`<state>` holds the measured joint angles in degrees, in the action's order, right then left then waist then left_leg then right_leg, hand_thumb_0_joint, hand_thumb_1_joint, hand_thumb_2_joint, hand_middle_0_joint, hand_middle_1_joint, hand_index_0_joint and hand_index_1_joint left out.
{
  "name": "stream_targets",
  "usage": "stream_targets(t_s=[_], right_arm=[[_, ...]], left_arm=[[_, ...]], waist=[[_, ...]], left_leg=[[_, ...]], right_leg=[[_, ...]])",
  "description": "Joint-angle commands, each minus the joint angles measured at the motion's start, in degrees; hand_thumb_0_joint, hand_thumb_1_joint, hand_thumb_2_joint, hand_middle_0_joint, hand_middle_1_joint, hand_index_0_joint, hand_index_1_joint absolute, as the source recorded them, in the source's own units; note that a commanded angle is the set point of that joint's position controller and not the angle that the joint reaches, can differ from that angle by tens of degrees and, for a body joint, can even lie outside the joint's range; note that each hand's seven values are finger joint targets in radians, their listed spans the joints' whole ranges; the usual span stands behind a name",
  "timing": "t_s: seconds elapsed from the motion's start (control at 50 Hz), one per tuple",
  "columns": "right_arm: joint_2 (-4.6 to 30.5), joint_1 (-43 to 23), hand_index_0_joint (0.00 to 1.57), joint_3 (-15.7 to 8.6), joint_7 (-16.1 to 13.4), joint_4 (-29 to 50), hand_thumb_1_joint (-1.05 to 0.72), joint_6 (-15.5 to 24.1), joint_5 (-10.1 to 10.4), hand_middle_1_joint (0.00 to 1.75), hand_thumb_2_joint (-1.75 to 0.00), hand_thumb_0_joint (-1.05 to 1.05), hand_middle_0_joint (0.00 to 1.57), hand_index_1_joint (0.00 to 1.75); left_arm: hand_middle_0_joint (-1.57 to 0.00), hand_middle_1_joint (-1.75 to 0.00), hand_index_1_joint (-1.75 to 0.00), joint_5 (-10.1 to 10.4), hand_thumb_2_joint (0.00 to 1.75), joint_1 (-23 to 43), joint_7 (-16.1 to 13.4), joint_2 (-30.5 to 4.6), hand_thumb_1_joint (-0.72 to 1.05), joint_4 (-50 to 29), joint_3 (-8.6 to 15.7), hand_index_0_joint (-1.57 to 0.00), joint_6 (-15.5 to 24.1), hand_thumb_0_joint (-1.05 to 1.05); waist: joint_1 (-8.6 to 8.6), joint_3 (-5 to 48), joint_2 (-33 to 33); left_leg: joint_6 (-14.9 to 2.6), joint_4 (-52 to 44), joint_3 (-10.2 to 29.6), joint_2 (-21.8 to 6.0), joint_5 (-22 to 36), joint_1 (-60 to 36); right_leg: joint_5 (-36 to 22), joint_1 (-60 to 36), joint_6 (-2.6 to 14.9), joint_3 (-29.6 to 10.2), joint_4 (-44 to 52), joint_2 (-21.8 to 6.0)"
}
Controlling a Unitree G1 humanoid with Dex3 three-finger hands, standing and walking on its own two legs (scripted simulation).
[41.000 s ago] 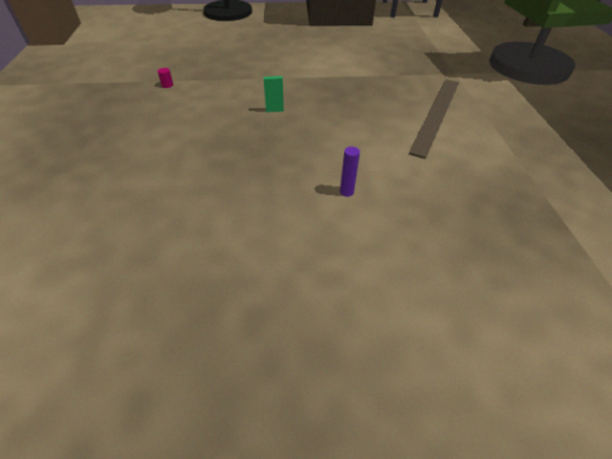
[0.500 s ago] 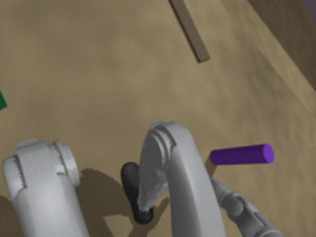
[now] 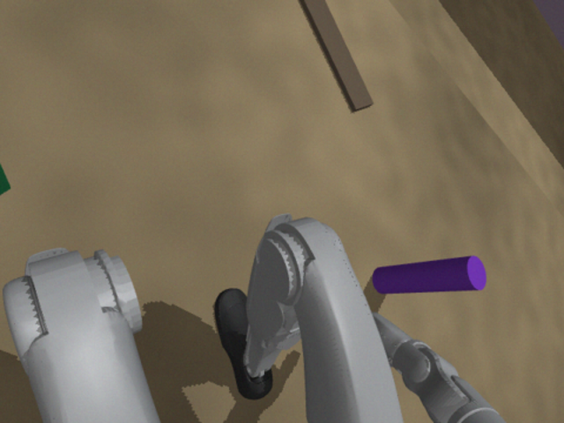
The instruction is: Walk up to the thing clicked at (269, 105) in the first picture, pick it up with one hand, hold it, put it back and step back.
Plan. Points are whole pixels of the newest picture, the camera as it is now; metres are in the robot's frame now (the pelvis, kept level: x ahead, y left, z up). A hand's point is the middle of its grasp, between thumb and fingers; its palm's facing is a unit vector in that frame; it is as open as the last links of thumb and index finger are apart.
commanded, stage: withdraw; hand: left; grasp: from the side
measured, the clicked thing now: out of the picture +0.43 +0.31 -0.18
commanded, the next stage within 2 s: rise in 0.32 s
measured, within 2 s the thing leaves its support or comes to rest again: neither
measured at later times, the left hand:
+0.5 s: hand out of the picture +0.38 +0.40 -0.05, palm faces +0.50 -0.86 -0.05, open 17.6 cm
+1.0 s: hand out of the picture +0.27 +0.35 +0.09, palm faces +0.31 -0.83 -0.46, open 17.7 cm
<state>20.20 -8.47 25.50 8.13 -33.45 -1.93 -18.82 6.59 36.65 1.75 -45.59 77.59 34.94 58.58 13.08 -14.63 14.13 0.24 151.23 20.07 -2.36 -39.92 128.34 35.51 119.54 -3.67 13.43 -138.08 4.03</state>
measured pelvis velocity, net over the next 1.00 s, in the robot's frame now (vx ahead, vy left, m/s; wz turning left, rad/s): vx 0.02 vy -0.01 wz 0.19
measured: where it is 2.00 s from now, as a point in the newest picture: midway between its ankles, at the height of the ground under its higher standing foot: (182, 396)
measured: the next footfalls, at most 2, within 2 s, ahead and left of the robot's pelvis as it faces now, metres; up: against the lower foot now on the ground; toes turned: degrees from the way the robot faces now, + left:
none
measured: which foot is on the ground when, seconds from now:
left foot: down 0.00-1.00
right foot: down 0.00-1.00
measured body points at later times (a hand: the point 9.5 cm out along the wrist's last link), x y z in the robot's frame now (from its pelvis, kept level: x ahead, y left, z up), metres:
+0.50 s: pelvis +0.01 +0.00 +0.03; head +0.19 +0.15 +0.41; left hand +0.35 +0.44 -0.05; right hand +0.19 -0.24 -0.05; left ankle +0.08 +0.13 -0.25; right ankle +0.14 -0.12 -0.25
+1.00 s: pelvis +0.02 -0.01 +0.19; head +0.21 +0.06 +0.59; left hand +0.25 +0.39 +0.12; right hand +0.23 -0.23 +0.06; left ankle +0.08 +0.13 -0.25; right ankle +0.14 -0.12 -0.25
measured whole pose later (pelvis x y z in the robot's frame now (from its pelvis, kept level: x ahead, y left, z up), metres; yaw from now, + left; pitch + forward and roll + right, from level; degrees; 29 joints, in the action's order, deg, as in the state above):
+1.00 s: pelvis +0.02 -0.01 +0.19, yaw +11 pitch +32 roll -5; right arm 14.4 5.7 0.3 -0.5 -31.9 -7.8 2.3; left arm -2.3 7.5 -1.1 -26.8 25.8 18.2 1.6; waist 1.9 7.8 -0.3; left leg 0.3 111.5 4.1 -3.8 -37.2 107.2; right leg 37.0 104.3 -0.7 3.0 -108.7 0.3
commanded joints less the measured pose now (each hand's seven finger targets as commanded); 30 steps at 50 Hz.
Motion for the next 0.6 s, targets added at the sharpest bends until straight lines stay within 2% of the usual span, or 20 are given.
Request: stream_targets(t_s=[0.0,0.04,0.12,0.18,0.2,0.26,0.28,0.3,0.32,0.34,0.36,0.38,0.4,0.42,0.44,0.46,0.5,0.54,0.56,0.58], right_arm=[[20.03,2.92,0.2,-7.17,-1.58,1.37,-0.9,-0.59,0.15,0.3,-0.9,0.0,0.2,0.3],[20.24,3.28,0.2,-7.57,-1.71,1.2,-0.9,-0.78,0.27,0.3,-0.9,0.0,0.2,0.3],[20.21,5.44,0.2,-9.21,-2.26,1.31,-0.9,-1.41,0.96,0.3,-0.9,0.0,0.2,0.3],[20.06,6.53,0.2,-11.41,-2.93,2.46,-0.9,-1.78,2.51,0.3,-0.9,0.0,0.2,0.3],[19.11,7.36,0.2,-11.82,-3.01,1.69,-0.9,-1.91,3.21,0.3,-0.9,0.0,0.2,0.3],[18.0,10.64,0.2,-13.52,-3.28,0.13,-0.89,-1.78,5.39,0.3,-0.9,0.0,0.2,0.3],[17.56,9.51,0.2,-13.58,-3.28,1.68,-0.89,-1.62,6.34,0.3,-0.89,0.0,0.2,0.3],[17.54,10.32,0.2,-14.17,-3.48,1.59,-0.88,-1.43,6.99,0.3,-0.89,0.0,0.2,0.3],[17.53,10.26,0.2,-14.8,-3.69,1.95,-0.88,-1.27,7.74,0.3,-0.89,0.0,0.2,0.3],[17.3,11.42,0.2,-15.33,-3.82,1.42,-0.87,-1.27,8.22,0.3,-0.89,0.0,0.2,0.3],[16.57,12.19,0.2,-15.82,-3.76,1.13,-0.86,-1.27,8.66,0.3,-0.89,0.0,0.2,0.3],[16.38,11.38,0.2,-16.22,-3.82,1.53,-0.86,-1.05,9.08,0.3,-0.89,0.0,0.2,0.3],[15.91,11.98,0.2,-16.7,-3.87,1.4,-0.86,-0.82,9.2,0.3,-0.89,0.0,0.2,0.3],[15.89,12.1,0.2,-17.11,-4.04,1.07,-0.83,-0.69,9.4,0.3,-0.89,0.0,0.2,0.3],[15.68,13.76,0.2,-20.34,-4.76,-1.26,-0.91,-1.71,11.97,0.3,-0.92,0.0,0.2,0.3],[14.39,13.28,0.2,-20.08,-4.68,0.94,-0.94,-2.26,12.17,0.3,-0.92,0.0,0.2,0.3],[14.35,15.09,0.2,-21.7,-4.63,1.13,-0.94,-3.17,13.22,0.3,-0.92,0.0,0.2,0.3],[12.99,16.4,0.2,-22.71,-5.02,1.0,-0.98,-3.57,13.86,0.3,-0.93,0.0,0.2,0.3],[12.89,17.7,0.2,-23.48,-5.27,0.39,-1.0,-4.05,14.34,0.3,-0.93,0.0,0.2,0.3],[11.43,18.29,0.2,-23.44,-5.35,0.18,-0.92,-4.57,14.57,0.3,-0.9,0.0,0.2,0.3]], left_arm=[[-0.08,-0.05,-0.04,0.26,0.04,13.2,0.0,-15.62,-0.56,-12.24,2.87,-0.09,4.1,0.0],[-0.07,-0.06,-0.05,0.28,0.05,13.21,0.32,-17.69,-0.55,-14.33,4.64,-0.09,3.83,0.0],[-0.06,-0.05,-0.04,-0.15,0.06,11.79,1.86,-21.95,-0.53,-21.48,7.83,-0.07,1.32,0.0],[-0.07,-0.05,-0.04,0.12,0.05,10.5,4.59,-18.28,-0.56,-23.99,5.32,-0.08,-3.16,0.0],[-0.07,-0.06,-0.05,0.68,0.04,9.56,5.92,-14.26,-0.58,-23.01,2.47,-0.09,-5.04,0.0],[-0.05,-0.05,-0.03,3.01,0.04,4.98,8.56,-9.88,-0.59,-21.26,1.0,-0.07,-10.57,0.0],[-0.05,-0.05,-0.03,4.21,0.03,2.29,9.73,-4.15,-0.61,-16.43,-2.51,-0.07,-12.41,0.0],[-0.04,-0.05,-0.03,5.58,0.04,5.34,10.2,-5.6,-0.6,-21.33,-0.56,-0.06,-12.86,0.0],[-0.04,-0.05,-0.02,6.25,0.03,6.03,10.46,-6.61,-0.59,-22.1,0.03,-0.07,-13.57,0.0],[-0.03,-0.05,-0.02,6.77,0.03,11.29,10.49,-9.43,-0.6,-28.99,1.56,-0.06,-13.43,0.0],[-0.03,-0.05,-0.02,6.61,0.03,11.7,10.43,-8.48,-0.6,-28.32,0.89,-0.06,-14.11,0.0],[-0.03,-0.04,-0.02,6.62,0.03,9.81,10.7,-4.47,-0.58,-24.6,-1.14,-0.06,-14.82,0.0],[-0.02,-0.05,-0.02,5.97,0.04,12.86,10.44,-3.81,-0.57,-25.88,-2.3,-0.06,-14.87,0.0],[-0.05,0.0,0.0,4.97,0.02,14.34,9.88,-5.02,-0.49,-25.98,-2.15,-0.04,-14.85,0.0],[-0.08,-0.03,-0.04,-4.84,0.04,9.59,7.79,-22.34,-0.52,-24.09,2.17,-0.07,-19.37,0.0],[-0.08,-0.03,-0.03,-4.27,0.04,16.72,6.97,-18.35,-0.52,-28.15,0.08,-0.07,-21.3,0.0],[-0.07,-0.04,-0.05,-5.09,0.06,15.8,5.75,-14.72,-0.53,-28.63,-1.38,-0.06,-24.11,0.0],[-0.09,-0.05,-0.06,-6.75,0.06,9.75,4.33,-16.27,-0.56,-31.07,-0.11,-0.07,-27.98,0.0],[-0.1,-0.05,-0.06,-7.55,0.05,12.43,3.53,-21.59,-0.56,-36.85,2.75,-0.09,-29.15,0.0],[-0.06,-0.06,-0.06,-8.34,0.08,13.0,2.88,-24.07,-0.51,-40.74,3.81,-0.06,-30.4,0.0]], waist=[[2.98,34.24,-32.08],[2.37,35.41,-33.89],[-0.34,42.24,-40.32],[-0.37,42.02,-41.66],[-0.3,40.52,-41.04],[-1.33,38.38,-35.46],[-0.43,36.72,-31.46],[-1.03,37.16,-29.72],[-1.73,38.67,-28.87],[-2.06,40.59,-30.62],[-2.31,42.61,-30.61],[-1.59,41.04,-28.79],[-0.5,40.78,-28.14],[-0.3,40.03,-28.25],[-5.9,46.77,-34.14],[-4.55,48.58,-36.96],[-4.58,50.09,-37.98],[-7.58,53.47,-38.95],[-9.45,55.64,-40.66],[-10.23,56.8,-41.48]], left_leg=[[1.17,-19.2,-5.81,-2.98,5.83,-23.58],[1.31,-19.91,-5.8,-2.96,5.81,-24.52],[2.15,-21.81,-6.39,-3.08,11.06,-30.31],[2.24,-24.17,-6.85,-2.95,9.82,-30.14],[2.03,-24.8,-7.31,-2.7,7.81,-28.54],[1.03,-24.45,-8.39,-2.05,5.5,-23.14],[0.38,-24.37,-8.33,-1.72,2.97,-20.09],[0.07,-24.23,-8.38,-1.64,2.65,-19.58],[-0.18,-24.37,-8.51,-1.46,2.16,-19.62],[-0.1,-24.76,-8.59,-1.4,2.58,-20.92],[-0.13,-24.96,-8.7,-1.26,2.8,-21.86],[-0.22,-25.27,-8.4,-1.36,2.15,-21.9],[-0.25,-25.44,-8.26,-1.39,1.19,-22.01],[-0.27,-26.28,-8.07,-1.44,0.2,-21.85],[-0.14,-30.52,-10.32,-1.29,2.33,-29.01],[0.11,-31.59,-10.33,-1.79,2.37,-30.09],[0.11,-34.14,-10.95,-1.63,0.06,-31.03],[0.31,-34.57,-12.83,-1.19,3.49,-33.93],[0.41,-35.21,-13.48,-1.05,5.38,-34.99],[0.34,-35.06,-14.43,-0.66,7.12,-34.99]], right_leg=[[-8.3,-15.08,4.38,4.86,9.37,1.93],[-8.26,-15.09,4.45,4.82,9.13,1.87],[-11.57,-16.04,5.02,3.55,8.12,1.44],[-10.4,-13.01,5.3,3.16,8.95,1.0],[-8.91,-11.93,5.28,2.98,9.63,0.89],[-7.08,-10.06,5.12,2.47,11.03,0.91],[-5.32,-9.81,4.91,2.55,11.93,0.89],[-5.26,-9.88,4.84,2.44,12.55,0.86],[-4.93,-10.19,4.76,2.05,13.05,0.79],[-5.27,-10.41,4.82,1.63,12.87,0.49],[-5.13,-10.32,5.01,1.28,12.81,0.51],[-4.6,-8.63,5.09,1.3,12.95,0.33],[-3.91,-7.72,5.22,1.05,13.3,0.24],[-3.29,-7.39,5.21,0.71,13.47,-0.06],[-2.87,-8.96,5.59,-1.32,15.92,-0.74],[-2.69,-7.66,5.8,-1.75,15.6,-0.52],[-1.47,-8.12,5.77,-1.92,16.89,-0.73],[-2.75,-9.69,6.03,-3.28,18.23,-0.78],[-3.49,-9.92,6.26,-4.19,18.12,-1.0],[-4.43,-10.98,6.42,-4.92,18.56,-1.09]])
